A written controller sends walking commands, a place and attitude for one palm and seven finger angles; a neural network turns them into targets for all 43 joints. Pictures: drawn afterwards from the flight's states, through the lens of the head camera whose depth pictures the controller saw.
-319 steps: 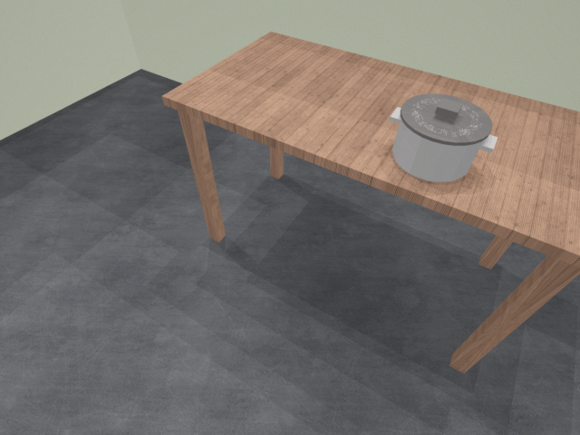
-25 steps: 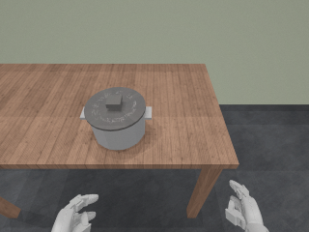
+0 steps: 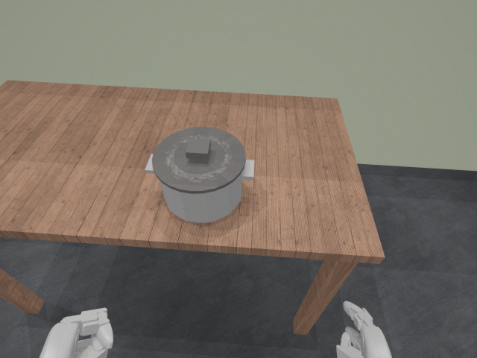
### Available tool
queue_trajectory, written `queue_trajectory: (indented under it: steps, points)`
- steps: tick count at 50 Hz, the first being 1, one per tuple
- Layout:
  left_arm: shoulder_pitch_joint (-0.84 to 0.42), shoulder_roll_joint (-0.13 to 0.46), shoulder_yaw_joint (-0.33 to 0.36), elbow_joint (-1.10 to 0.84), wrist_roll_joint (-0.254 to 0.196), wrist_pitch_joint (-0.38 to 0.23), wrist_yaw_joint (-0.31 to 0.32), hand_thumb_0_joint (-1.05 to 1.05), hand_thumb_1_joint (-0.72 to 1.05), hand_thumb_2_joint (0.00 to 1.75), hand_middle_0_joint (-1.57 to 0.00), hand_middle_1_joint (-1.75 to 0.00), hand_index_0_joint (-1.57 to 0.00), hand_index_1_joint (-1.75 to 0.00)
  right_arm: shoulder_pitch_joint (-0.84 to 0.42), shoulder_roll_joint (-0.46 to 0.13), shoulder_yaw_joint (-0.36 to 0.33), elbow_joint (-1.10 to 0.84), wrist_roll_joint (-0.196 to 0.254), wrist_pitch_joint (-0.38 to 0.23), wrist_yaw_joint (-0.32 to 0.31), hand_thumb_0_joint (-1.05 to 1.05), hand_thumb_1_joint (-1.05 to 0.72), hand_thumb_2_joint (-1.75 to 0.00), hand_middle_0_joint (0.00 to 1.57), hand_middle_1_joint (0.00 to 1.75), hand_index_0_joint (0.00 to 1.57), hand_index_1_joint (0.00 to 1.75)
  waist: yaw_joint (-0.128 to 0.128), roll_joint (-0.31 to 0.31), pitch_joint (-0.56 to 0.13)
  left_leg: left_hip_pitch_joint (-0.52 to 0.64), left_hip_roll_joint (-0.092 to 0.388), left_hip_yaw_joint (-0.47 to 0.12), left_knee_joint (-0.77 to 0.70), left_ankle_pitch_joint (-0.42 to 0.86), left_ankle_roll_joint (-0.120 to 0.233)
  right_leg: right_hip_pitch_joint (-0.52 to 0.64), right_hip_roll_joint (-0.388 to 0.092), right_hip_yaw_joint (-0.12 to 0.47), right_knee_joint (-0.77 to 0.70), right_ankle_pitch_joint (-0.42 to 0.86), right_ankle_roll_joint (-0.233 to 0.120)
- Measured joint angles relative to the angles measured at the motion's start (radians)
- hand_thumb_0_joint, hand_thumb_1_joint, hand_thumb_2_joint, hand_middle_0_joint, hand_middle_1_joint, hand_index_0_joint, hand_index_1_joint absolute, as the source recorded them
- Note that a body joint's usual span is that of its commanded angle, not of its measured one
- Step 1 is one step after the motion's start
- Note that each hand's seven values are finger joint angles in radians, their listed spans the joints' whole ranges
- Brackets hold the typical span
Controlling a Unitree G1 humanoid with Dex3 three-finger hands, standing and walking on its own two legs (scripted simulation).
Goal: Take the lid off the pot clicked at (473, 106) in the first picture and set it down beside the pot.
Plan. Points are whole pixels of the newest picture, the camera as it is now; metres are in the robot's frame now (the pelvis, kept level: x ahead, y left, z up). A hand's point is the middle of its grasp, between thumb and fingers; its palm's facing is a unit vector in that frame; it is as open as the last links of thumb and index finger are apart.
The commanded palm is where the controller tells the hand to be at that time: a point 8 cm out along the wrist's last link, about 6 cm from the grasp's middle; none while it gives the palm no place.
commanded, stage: raise the hand higher, near the body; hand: left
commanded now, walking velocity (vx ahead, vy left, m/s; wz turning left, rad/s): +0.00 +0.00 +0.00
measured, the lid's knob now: (198, 148) +0.49 +0.15 +0.07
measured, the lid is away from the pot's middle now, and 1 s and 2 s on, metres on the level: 0.00 0.00 0.00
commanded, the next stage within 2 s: reach forward and open the fingers in 0.70 s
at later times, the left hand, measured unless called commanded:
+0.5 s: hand (97, 307) +0.17 +0.22 +0.05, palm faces +0.23 -0.90 -0.37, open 3.1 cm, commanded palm +0.12 +0.27 +0.09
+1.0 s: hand (84, 271) +0.20 +0.25 +0.09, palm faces +0.02 -0.27 -0.96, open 2.9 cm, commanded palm +0.17 +0.25 +0.14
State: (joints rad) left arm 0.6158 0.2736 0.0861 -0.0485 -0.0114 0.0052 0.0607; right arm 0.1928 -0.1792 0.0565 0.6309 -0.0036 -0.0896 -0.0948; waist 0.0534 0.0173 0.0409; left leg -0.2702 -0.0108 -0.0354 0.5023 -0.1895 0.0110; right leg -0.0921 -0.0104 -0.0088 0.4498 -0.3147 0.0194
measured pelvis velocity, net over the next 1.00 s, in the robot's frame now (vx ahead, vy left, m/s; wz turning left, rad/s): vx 0.01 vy -0.01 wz -0.04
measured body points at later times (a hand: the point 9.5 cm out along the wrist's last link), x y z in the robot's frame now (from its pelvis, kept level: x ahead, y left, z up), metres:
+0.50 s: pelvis +0.02 +0.00 +0.00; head +0.01 +0.00 +0.45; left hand +0.15 +0.27 +0.07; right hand +0.23 -0.21 -0.06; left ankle +0.05 +0.11 -0.74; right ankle -0.04 -0.13 -0.74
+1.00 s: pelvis +0.01 -0.01 +0.00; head +0.02 -0.05 +0.45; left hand +0.19 +0.26 +0.14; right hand +0.23 -0.24 -0.09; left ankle +0.05 +0.11 -0.74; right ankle -0.04 -0.13 -0.74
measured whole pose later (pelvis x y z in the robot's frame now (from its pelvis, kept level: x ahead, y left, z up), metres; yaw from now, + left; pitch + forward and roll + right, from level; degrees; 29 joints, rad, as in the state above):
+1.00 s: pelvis +0.01 -0.01 +0.00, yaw -3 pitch +0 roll +0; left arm 0.55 0.52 0.10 -0.44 0.64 0.19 0.10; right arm 0.09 -0.27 0.02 0.56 -0.01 0.11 -0.03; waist 0.08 0.10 0.00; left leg -0.30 0.02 0.00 0.50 -0.21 0.00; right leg -0.15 0.01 0.03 0.48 -0.33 0.00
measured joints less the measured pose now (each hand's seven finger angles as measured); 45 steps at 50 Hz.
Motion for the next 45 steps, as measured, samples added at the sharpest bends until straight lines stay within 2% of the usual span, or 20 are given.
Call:
queue_trajectory:
  steps: [12, 28, 41, 45]
  points:
    - [0.028, 0.004, 0.006, -0.143, 0.001, -0.027, 0.004, 0.02, 0.90, 0.90, -1.29, -1.50, -1.29, -1.49, -0.021, -0.025, -0.025, -0.002, -0.003, -0.038, 0.014, 0.02, -0.91, -0.89, 0.20, 0.30, 0.20, 0.30, 0.002, -0.001, 0.003, 0.031, -0.008, 0.017, -0.017, -0.005, 0.009, 0.028, -0.011, 0.015, -0.021, 0.001, 0.009]
    - [0.016, 0.026, 0.057, -0.268, -0.013, -0.041, 0.006, 0.02, 0.90, 0.90, -1.30, -1.50, -1.30, -1.49, -0.057, -0.020, -0.022, -0.033, -0.008, -0.020, 0.026, 0.02, -0.91, -0.89, 0.20, 0.30, 0.20, 0.30, 0.026, 0.011, 0.004, 0.075, 0.001, 0.016, -0.044, -0.009, 0.000, 0.078, -0.003, 0.014, -0.065, 0.008, 0.000]
    - [-0.037, 0.041, 0.101, -0.334, -0.024, -0.060, 0.010, 0.02, 0.89, 0.90, -1.30, -1.50, -1.30, -1.49, -0.045, -0.022, -0.020, -0.010, -0.010, -0.006, 0.027, 0.02, -0.91, -0.89, 0.20, 0.30, 0.20, 0.30, 0.025, 0.027, 0.009, 0.096, 0.015, 0.017, -0.062, -0.008, -0.014, 0.096, 0.010, 0.017, -0.081, 0.011, -0.013]
    - [-0.066, 0.133, 0.049, -0.396, 0.340, 0.058, 0.054, 0.01, 0.88, 0.90, -1.29, -1.49, -1.29, -1.49, -0.050, -0.054, -0.020, -0.052, -0.022, 0.075, 0.048, 0.02, -0.91, -0.89, 0.20, 0.30, 0.20, 0.30, 0.032, 0.041, -0.017, 0.032, 0.019, 0.023, -0.029, -0.015, -0.015, 0.017, 0.014, 0.024, -0.022, -0.007, -0.018]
